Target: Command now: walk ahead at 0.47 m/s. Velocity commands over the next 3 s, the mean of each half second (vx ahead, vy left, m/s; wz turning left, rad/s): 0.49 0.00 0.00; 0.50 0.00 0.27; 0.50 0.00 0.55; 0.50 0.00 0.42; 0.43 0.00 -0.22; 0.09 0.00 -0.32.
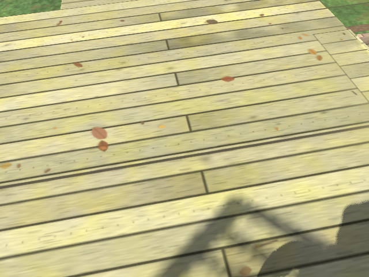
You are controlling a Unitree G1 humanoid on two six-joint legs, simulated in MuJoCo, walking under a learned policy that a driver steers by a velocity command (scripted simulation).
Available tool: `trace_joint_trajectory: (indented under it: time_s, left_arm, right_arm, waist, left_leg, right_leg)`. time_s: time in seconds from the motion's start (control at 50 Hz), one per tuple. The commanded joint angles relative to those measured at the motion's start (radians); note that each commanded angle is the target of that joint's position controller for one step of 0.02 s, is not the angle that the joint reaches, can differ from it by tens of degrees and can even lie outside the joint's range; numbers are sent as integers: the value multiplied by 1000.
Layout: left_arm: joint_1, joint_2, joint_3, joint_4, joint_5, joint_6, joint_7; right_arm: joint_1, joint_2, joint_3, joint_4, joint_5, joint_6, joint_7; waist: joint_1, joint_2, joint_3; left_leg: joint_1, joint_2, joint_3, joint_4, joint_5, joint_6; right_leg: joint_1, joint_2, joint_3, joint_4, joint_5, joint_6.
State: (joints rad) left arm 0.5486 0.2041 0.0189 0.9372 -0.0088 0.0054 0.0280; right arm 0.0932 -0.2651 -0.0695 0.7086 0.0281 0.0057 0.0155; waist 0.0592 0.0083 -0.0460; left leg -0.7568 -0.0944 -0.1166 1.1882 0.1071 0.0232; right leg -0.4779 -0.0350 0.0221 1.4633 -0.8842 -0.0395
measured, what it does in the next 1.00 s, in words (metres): goes down: left foot 0.19 m lower, then right foot 0.19 m lower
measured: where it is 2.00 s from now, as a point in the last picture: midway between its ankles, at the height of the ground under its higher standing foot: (171, 193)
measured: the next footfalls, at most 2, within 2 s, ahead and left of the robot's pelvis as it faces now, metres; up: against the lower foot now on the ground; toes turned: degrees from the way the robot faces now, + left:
left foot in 0.12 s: +0.05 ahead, +0.13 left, -0.19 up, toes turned +0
right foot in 0.52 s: +0.43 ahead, -0.11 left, -0.38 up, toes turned +2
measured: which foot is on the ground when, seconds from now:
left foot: up 0.00-0.10, down 0.12-0.52, up 0.54-0.98, down 1.00-1.00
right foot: down 0.00-0.08, up 0.10-0.50, down 0.52-1.00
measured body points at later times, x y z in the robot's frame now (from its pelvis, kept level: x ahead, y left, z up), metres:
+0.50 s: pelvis +0.27 -0.01 -0.18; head +0.27 -0.01 +0.27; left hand +0.54 +0.18 -0.23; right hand +0.18 -0.24 -0.33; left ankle +0.02 +0.13 -0.76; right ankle +0.42 -0.11 -0.92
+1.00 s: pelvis +0.57 +0.02 -0.26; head +0.60 +0.03 +0.19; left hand +0.49 +0.26 -0.41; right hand +0.86 -0.13 -0.32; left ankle +0.68 +0.13 -0.97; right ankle +0.40 -0.12 -0.96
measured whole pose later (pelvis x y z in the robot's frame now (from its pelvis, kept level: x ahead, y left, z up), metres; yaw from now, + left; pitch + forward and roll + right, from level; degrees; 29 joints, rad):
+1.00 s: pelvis +0.57 +0.02 -0.26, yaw +10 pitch +3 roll -2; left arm 0.41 0.22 0.05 0.99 -0.01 -0.08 0.03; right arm -0.01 -0.20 -0.03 0.61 0.02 -0.03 0.04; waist 0.07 0.01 0.00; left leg -0.58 -0.01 0.02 0.64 -0.11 0.11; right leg 0.02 -0.01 -0.14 0.53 -0.53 0.00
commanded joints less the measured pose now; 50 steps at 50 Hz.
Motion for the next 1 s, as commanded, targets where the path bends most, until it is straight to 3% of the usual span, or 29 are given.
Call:
trace_joint_trajectory:
  time_s: [0.02,0.08,0.1,0.12,0.14,0.16,0.18,0.2,0.24,0.28,0.3,0.34,0.38,0.46,0.48,0.5,0.52,0.54,0.56,0.58,0.6,0.62,0.66,0.68,0.8,0.84,0.9,0.96,1.0]
  left_arm:
    - [-220,116,33,-140,-7,-40,7]
    - [-299,169,68,-148,-14,-51,2]
    - [-397,146,68,-159,-9,-62,21]
    - [-413,40,36,-215,-15,-77,42]
    - [-399,-70,10,-280,-20,-128,42]
    - [-249,-81,1,-244,-30,-147,11]
    - [-150,-46,9,-194,-19,-149,-12]
    - [-232,27,23,-270,-24,-128,-4]
    - [-360,68,36,-237,5,-85,11]
    - [-427,152,52,-241,-8,-90,-17]
    - [-579,145,42,-289,11,-109,-30]
    - [-708,2,5,-330,17,-113,-77]
    - [-700,18,12,-349,-10,-95,-87]
    - [-609,98,47,-292,-38,-86,-97]
    - [-436,108,64,-237,-42,-83,-95]
    - [-254,141,83,-171,-9,-85,-91]
    - [34,142,83,-79,27,-79,-91]
    - [67,131,62,-51,38,-84,-92]
    - [42,157,72,-47,15,-76,-82]
    - [-13,202,99,-33,-9,-81,-81]
    - [-98,161,87,-27,-7,-74,-76]
    - [-205,144,77,-49,21,-96,-56]
    - [-328,33,38,-50,34,-111,-38]
    - [-332,53,41,-47,42,-109,-22]
    - [-172,129,54,-15,-7,-111,25]
    - [-123,125,53,6,3,-104,16]
    - [-83,142,56,32,12,-92,4]
    - [-129,188,65,10,1,-88,0]
    - [-179,197,60,-11,1,-99,-2]
  right_arm:
    - [132,2,2,-12,-12,14,31]
    - [534,-72,-46,128,-27,-19,35]
    - [767,-52,-47,213,-21,-30,20]
    - [644,58,14,192,6,-62,20]
    - [676,82,49,216,-18,-100,5]
    - [668,86,48,227,-33,-111,8]
    - [559,51,35,214,-23,-107,24]
    - [291,-109,1,128,-49,-99,-3]
    - [182,-83,15,140,-85,-102,-28]
    - [283,-38,22,175,-28,-115,-48]
    - [327,16,42,186,17,-134,-76]
    - [420,12,50,221,9,-125,-82]
    - [435,-1,39,234,-3,-105,-68]
    - [488,34,28,242,-13,-62,-50]
    - [455,0,15,251,-21,-54,-48]
    - [458,19,19,267,-27,-60,-34]
    - [417,42,12,270,-14,-80,-22]
    - [530,74,25,245,5,-103,-23]
    - [538,44,29,207,15,-122,-31]
    - [450,29,27,120,36,-123,-44]
    - [320,26,24,76,33,-100,-70]
    - [271,14,11,48,60,-99,-85]
    - [244,21,8,60,9,-61,-74]
    - [242,35,9,58,-13,-56,-68]
    - [-16,67,35,-58,-20,-65,-21]
    - [-78,57,35,-95,7,-60,-6]
    - [-150,52,37,-141,4,-51,11]
    - [-118,11,23,-162,-6,-43,22]
    - [220,-83,-26,-75,-1,-38,17]
  waist:
    - [-121,-71,73]
    - [-318,-22,-43]
    - [-456,115,33]
    - [-357,184,195]
    - [-239,187,191]
    - [-123,48,35]
    - [-30,-84,-33]
    - [84,-53,16]
    - [49,-134,56]
    - [-1,-84,126]
    - [-50,-59,160]
    - [-130,-55,164]
    - [-149,51,166]
    - [-170,70,163]
    - [-82,82,132]
    - [12,-24,30]
    - [143,-123,-28]
    - [60,-237,-109]
    - [47,-316,-198]
    - [35,-245,-237]
    - [-1,-33,-177]
    - [-60,-82,-116]
    - [-140,-42,41]
    - [-149,-51,19]
    - [-43,-78,51]
    - [-19,-51,83]
    - [11,-36,112]
    - [-38,-86,40]
    - [-222,-85,-93]
  left_leg:
    - [251,40,139,-151,-45,-45]
    - [897,41,258,-492,0,21]
    - [1072,83,203,-731,57,110]
    - [973,206,-43,-923,4,199]
    - [1061,257,-161,-547,470,179]
    - [1117,333,-241,-531,427,206]
    - [989,359,-270,-568,214,216]
    - [657,466,-426,-743,-92,255]
    - [316,431,-459,-731,111,316]
    - [448,298,-304,-597,-178,239]
    - [398,221,-207,-585,-380,196]
    - [224,171,-151,-621,-527,181]
    - [310,167,-121,-550,-517,168]
    - [671,165,-150,-255,-316,139]
    - [592,175,-165,-81,-254,132]
    - [464,107,-85,170,-143,111]
    - [83,-11,-40,627,-635,59]
    - [-208,2,-109,805,-921,45]
    - [-285,33,-122,823,-848,22]
    - [-368,61,-65,802,-775,9]
    - [-352,106,28,789,-631,16]
    - [-329,135,-80,613,-420,40]
    - [-149,182,-129,307,-301,7]
    - [-88,200,-108,193,-277,0]
    - [10,161,20,-308,22,-7]
    - [19,160,36,-401,26,9]
    - [-13,139,91,-433,-73,53]
    - [239,51,215,-504,-250,104]
    - [682,25,164,-591,-194,165]
  right_leg:
    - [-179,-80,254,-374,242,-102]
    - [-366,-9,110,88,799,-46]
    - [-567,73,17,559,675,-13]
    - [-741,111,-15,806,254,-24]
    - [-1004,138,193,854,209,-46]
    - [-989,80,263,596,384,-89]
    - [-900,2,231,410,535,-108]
    - [-730,-105,223,-27,681,-28]
    - [-451,-103,178,-33,813,91]
    - [-562,-112,172,-310,1116,76]
    - [-451,-109,151,-618,1376,49]
    - [-101,-17,57,-828,1554,40]
    - [-40,-5,58,-914,1449,35]
    - [-62,-56,45,-1156,1276,14]
    - [129,-92,61,-1214,1282,-20]
    - [409,-28,-38,-1160,1330,-30]
    - [802,-137,61,-1003,1515,-116]
    - [1004,-238,167,-710,1675,-146]
    - [989,-287,294,-741,1581,-198]
    - [953,-354,480,-885,1092,-307]
    - [738,-347,595,-1107,552,-284]
    - [561,-418,676,-1148,523,-283]
    - [183,-306,420,-1113,839,-205]
    - [158,-251,328,-1140,837,-183]
    - [256,-173,82,-1168,1148,-115]
    - [324,-169,35,-1170,1123,-95]
    - [447,-208,-1,-1140,1168,-82]
    - [461,-188,-85,-1004,1579,-60]
    - [295,-150,-133,-634,1586,-31]
Over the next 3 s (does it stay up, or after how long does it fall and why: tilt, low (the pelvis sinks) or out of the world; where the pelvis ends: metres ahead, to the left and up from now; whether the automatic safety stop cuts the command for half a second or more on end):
stays up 1.33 0.42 -0.24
